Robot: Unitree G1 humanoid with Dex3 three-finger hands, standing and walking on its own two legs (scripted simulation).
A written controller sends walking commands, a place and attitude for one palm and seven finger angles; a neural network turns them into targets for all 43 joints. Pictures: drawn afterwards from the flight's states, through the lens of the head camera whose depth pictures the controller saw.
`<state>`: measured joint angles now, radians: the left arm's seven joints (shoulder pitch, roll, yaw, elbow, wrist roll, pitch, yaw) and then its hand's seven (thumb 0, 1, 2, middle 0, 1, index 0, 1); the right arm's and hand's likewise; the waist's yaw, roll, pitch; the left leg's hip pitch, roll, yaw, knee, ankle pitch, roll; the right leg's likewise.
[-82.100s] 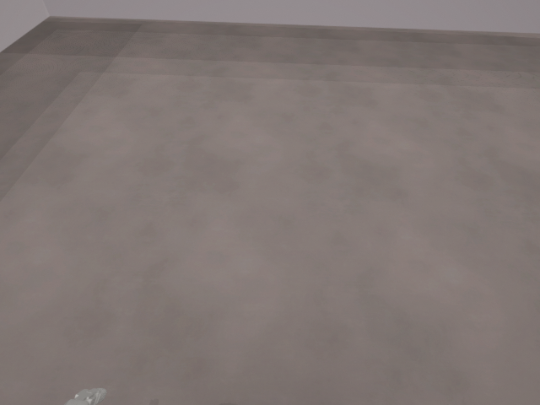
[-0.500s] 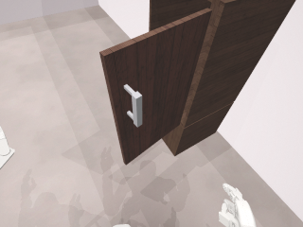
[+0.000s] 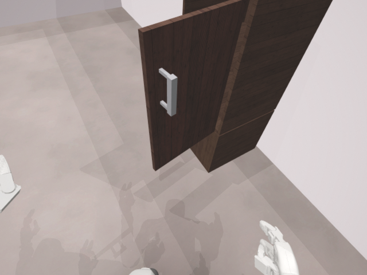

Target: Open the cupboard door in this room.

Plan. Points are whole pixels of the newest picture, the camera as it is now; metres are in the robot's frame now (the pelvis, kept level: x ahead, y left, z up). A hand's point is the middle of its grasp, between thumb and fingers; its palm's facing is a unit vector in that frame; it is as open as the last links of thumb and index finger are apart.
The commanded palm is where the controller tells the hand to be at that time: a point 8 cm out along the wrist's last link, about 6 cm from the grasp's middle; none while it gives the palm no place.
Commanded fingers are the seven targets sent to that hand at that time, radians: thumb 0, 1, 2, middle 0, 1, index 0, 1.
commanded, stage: stop stepping back and stand still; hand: left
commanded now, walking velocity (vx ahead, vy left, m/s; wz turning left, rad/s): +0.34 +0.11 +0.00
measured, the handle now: (167, 92) +0.55 +0.10 +0.07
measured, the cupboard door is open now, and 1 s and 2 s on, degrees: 99 99 99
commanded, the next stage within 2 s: let the arm hang, fingers relaxed in 0.64 s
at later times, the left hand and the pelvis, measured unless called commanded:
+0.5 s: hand (4, 220) +0.15 +0.26 +0.17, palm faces +0.44 -0.78 -0.44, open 7.4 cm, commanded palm +0.10 +0.30 +0.18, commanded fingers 0.00 0.90 0.90 -0.20 -0.30 -0.20 -0.30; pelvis -0.03 +0.00 +0.00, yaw +1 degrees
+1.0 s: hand out of the picture +0.03 +0.20 -0.15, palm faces -0.01 -0.98 -0.21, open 7.4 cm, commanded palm none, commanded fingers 0.00 0.90 0.90 -0.20 -0.30 -0.20 -0.30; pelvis -0.05 +0.02 +0.00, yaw +2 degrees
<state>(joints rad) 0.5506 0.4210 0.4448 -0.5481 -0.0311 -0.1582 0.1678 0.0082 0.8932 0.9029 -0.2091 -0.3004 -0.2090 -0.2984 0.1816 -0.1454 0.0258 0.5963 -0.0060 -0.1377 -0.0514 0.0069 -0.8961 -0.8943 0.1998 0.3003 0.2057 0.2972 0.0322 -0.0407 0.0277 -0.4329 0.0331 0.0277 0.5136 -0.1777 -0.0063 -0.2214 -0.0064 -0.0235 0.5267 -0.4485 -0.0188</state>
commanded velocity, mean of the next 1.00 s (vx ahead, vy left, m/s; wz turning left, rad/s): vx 0.07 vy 0.00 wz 0.00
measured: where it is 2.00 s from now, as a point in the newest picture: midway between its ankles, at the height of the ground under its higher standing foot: outside the picture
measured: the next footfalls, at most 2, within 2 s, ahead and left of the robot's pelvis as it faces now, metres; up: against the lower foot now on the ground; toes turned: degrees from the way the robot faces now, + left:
left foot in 0.18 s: +0.03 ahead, +0.12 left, +0.00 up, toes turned +3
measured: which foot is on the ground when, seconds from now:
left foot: down 0.00-0.00, up 0.02-0.16, down 0.18-1.00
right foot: down 0.00-1.00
